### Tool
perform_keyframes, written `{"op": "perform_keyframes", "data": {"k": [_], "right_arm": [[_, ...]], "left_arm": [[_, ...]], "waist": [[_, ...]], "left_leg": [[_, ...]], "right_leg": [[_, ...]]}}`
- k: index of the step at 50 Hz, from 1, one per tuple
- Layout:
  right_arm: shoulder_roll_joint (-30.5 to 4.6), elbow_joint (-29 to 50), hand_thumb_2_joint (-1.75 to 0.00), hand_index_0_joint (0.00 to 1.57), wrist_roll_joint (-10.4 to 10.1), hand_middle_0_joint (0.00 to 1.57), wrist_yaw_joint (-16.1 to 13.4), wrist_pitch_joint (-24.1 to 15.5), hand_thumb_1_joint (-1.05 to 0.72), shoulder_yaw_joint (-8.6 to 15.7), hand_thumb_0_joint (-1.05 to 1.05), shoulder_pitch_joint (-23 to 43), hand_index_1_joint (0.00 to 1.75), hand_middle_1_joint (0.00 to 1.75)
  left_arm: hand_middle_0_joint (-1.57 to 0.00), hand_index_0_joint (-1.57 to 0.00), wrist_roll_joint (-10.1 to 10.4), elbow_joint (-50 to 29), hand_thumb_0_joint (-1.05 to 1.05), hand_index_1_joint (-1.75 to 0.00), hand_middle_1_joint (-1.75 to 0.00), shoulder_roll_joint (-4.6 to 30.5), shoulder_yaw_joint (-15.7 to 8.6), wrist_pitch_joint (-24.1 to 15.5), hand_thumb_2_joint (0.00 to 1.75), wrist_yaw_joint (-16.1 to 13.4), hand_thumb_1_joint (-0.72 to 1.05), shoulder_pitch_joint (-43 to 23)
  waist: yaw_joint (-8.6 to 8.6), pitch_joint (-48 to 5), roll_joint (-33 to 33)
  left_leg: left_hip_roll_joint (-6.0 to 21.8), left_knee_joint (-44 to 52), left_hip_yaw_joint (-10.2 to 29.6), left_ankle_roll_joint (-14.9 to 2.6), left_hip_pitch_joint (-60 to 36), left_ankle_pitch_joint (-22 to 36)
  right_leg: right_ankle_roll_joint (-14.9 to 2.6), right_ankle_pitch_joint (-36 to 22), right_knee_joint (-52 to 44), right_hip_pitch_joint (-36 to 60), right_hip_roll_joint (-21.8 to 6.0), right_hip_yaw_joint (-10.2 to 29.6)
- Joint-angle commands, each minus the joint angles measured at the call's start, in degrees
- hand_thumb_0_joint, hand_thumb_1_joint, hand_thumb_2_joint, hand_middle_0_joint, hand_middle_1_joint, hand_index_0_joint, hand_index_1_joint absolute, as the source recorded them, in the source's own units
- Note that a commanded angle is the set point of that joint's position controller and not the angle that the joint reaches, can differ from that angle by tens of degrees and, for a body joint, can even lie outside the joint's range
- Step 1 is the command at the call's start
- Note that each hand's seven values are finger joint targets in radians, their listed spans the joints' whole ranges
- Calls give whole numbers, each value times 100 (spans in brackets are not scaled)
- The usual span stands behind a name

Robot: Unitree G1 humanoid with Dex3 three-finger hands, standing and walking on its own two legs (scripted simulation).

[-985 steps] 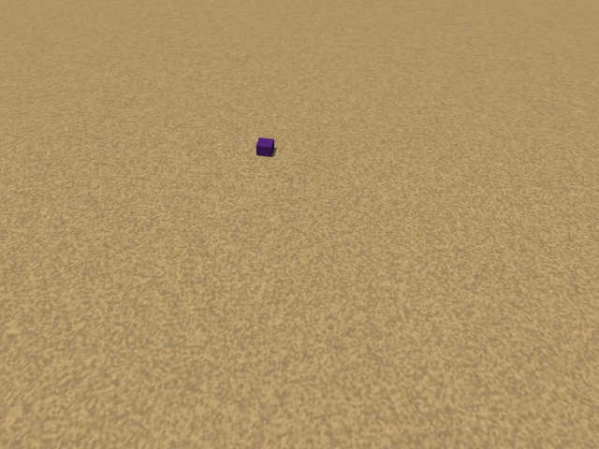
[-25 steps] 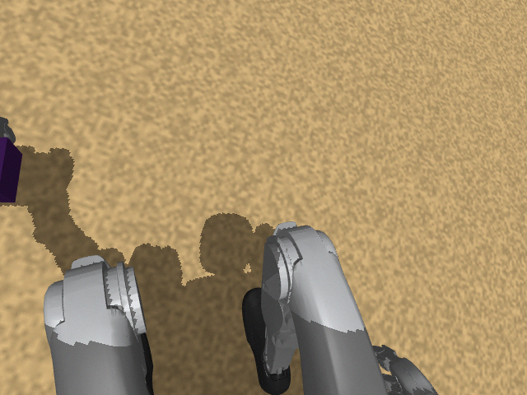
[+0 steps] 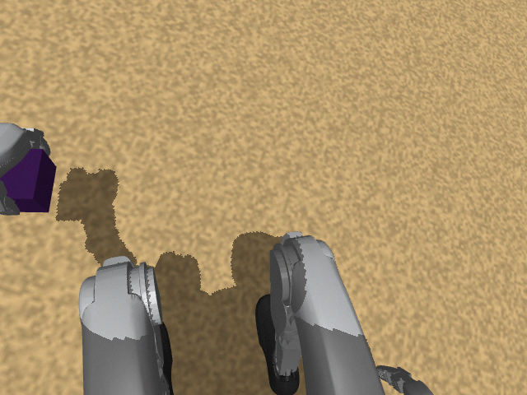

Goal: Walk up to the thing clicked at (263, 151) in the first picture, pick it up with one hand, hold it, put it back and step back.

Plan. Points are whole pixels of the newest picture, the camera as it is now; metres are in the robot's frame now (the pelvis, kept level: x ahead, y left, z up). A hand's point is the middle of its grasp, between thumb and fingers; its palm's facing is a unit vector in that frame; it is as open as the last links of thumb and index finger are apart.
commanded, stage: lift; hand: left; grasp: from above
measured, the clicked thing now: (14, 180) +0.46 +0.32 -0.16
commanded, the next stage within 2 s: hold in 1.36 s
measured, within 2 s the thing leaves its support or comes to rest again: neither
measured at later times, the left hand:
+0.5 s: hand out of the picture +0.38 +0.31 +0.05, palm faces -0.45 -0.04 -0.89, open 10.5 cm
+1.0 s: hand out of the picture +0.34 +0.29 +0.23, palm faces -0.48 -0.06 -0.88, open 10.5 cm
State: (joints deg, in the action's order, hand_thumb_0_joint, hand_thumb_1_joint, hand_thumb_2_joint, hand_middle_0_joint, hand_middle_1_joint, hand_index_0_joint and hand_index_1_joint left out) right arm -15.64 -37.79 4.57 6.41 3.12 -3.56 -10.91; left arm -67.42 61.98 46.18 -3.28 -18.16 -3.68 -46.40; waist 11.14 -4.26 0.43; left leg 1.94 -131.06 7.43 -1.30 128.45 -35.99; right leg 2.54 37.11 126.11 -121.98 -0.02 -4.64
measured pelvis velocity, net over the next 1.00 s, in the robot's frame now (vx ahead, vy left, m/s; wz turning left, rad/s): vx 0.04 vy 0.00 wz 0.11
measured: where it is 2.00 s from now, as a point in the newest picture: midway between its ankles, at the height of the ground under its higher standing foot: (221, 376)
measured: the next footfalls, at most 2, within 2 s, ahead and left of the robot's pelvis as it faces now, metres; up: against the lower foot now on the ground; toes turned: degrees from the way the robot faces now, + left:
none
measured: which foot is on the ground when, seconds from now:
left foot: down 0.00-1.00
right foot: down 0.00-1.00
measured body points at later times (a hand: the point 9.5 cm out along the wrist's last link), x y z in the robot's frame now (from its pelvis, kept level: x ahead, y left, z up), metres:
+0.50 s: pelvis +0.00 +0.00 +0.13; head +0.16 +0.05 +0.55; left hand +0.40 +0.31 +0.11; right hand +0.15 -0.26 +0.02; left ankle +0.09 +0.12 -0.33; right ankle +0.11 -0.13 -0.33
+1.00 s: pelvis +0.04 +0.00 +0.30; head +0.11 +0.03 +0.74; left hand +0.36 +0.29 +0.28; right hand +0.16 -0.25 +0.19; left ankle +0.09 +0.12 -0.33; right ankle +0.11 -0.13 -0.33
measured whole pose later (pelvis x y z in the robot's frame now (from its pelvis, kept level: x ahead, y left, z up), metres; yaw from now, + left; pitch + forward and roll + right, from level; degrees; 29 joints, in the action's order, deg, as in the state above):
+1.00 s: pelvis +0.04 +0.00 +0.30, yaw +6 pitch +17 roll -3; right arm -13.9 -41.2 -1.8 -3.4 -0.2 0.8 -13.7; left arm -60.1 44.4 30.5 6.8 -12.9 -2.7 -18.5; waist 3.8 -8.8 1.8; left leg 3.0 -71.0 1.0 -0.6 60.5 -27.3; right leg 1.7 26.8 67.5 -57.3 -0.2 -1.6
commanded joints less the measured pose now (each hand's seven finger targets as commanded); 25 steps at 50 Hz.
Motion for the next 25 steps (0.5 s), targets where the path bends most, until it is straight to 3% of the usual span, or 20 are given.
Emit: {"op": "perform_keyframes", "data": {"k": [1,9,12,13,15,16,22,25], "right_arm": [[-1362,290,-91,20,-68,20,-169,-30,-92,648,0,-882,30,30],[-1289,350,-91,20,-244,20,-321,-51,-91,764,0,-752,30,30],[-1239,358,-91,20,-310,20,-385,-82,-91,807,0,-704,30,30],[-1242,374,-91,20,-330,20,-415,-90,-91,833,0,-675,30,30],[-1188,370,-91,20,-361,20,-452,-102,-91,838,0,-654,30,30],[-1177,380,-91,20,-369,20,-481,-109,-91,851,0,-618,30,30],[-1077,394,-90,20,-441,20,-668,-160,-91,840,0,-422,30,30],[-992,440,-90,20,-479,20,-763,-179,-90,807,0,-308,30,30]], "left_arm": [[-104,-102,394,-1741,0,-54,-52,1727,-498,-154,77,-2,61,-1799],[-100,-99,577,-2307,0,-57,-56,1479,-528,-126,78,-3,59,-1083],[-99,-98,662,-2495,0,-58,-57,1209,-384,-24,75,57,60,-770],[-100,-99,704,-2665,0,-57,-56,1302,-457,4,75,57,62,-766],[-100,-100,785,-2848,0,-56,-55,1112,-353,73,73,94,62,-663],[-100,-99,798,-2990,0,-55,-55,1136,-359,109,72,110,62,-625],[-100,-99,984,-3421,0,-55,-54,882,-269,305,75,186,61,-160],[-100,-99,1069,-3612,0,-56,-55,721,-255,393,76,186,62,338]], "waist": [[-203,-4253,1902],[-378,-4151,1637],[-397,-4043,1647],[-470,-4186,1553],[-395,-4050,1506],[-447,-4174,1424],[-474,-3819,1385],[-581,-3750,1197]], "left_leg": [[-96,1964,-327,-39,-3610,360],[-81,2765,-196,-42,-4136,97],[-60,3119,-136,-20,-4482,104],[-50,3209,-113,-25,-4666,121],[-60,3381,-152,-28,-4767,196],[-44,3472,-148,-34,-4970,199],[-2,4345,-107,-14,-5639,-83],[-33,4742,-219,-12,-5981,7]], "right_leg": [[-453,-797,-1521,1817,186,-159],[-421,-653,-2109,2239,171,-139],[-411,-684,-2344,2461,166,-123],[-409,-697,-2421,2585,176,-113],[-395,-752,-2665,2822,161,-74],[-392,-762,-2775,2969,174,-61],[-345,-617,-3538,3704,173,0],[-337,-629,-4060,4313,170,70]]}}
